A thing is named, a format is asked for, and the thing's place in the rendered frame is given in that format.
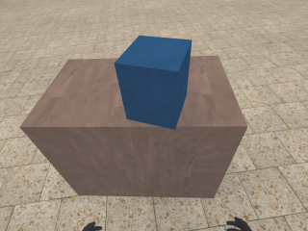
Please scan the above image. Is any carton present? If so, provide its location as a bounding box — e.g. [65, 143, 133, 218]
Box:
[115, 36, 192, 130]

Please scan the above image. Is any left robot hand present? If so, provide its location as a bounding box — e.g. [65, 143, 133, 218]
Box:
[82, 221, 102, 231]

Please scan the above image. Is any right robot hand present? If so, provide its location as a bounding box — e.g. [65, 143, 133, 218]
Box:
[226, 217, 252, 231]

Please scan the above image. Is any pedestal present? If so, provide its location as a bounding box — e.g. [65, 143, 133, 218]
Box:
[20, 55, 248, 198]

